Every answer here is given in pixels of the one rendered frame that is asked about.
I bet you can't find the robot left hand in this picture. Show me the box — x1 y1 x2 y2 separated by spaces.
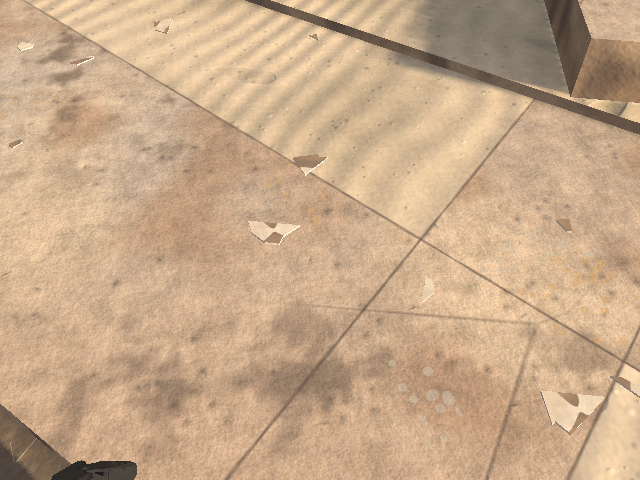
51 460 137 480

